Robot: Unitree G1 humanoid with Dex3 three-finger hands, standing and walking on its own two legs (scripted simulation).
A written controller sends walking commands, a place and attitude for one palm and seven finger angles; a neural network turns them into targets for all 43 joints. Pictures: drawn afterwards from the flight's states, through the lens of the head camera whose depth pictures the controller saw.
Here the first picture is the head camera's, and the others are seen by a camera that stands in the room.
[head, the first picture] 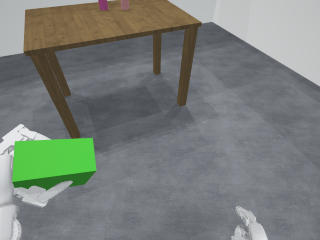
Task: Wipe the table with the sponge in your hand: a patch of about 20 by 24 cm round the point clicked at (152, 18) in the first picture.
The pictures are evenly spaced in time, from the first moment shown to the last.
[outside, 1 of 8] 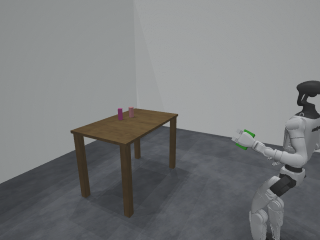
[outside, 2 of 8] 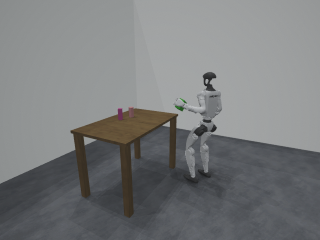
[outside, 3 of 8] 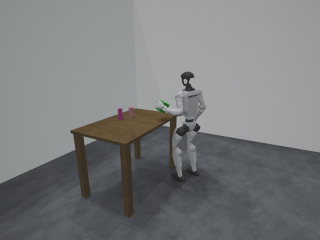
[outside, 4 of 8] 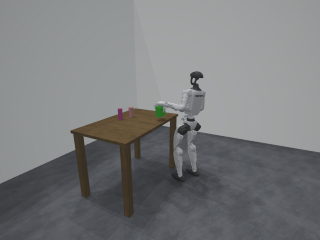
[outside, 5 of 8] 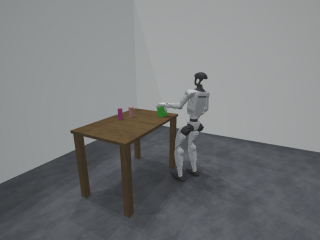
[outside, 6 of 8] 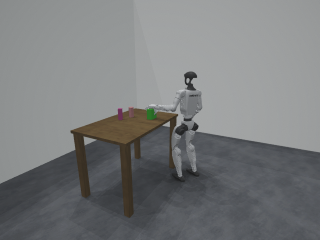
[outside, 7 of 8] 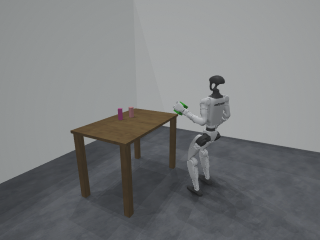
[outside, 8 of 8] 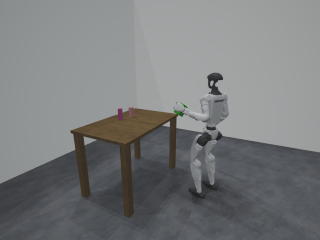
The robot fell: no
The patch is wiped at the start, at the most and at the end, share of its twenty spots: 0.00 1.00 1.00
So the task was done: yes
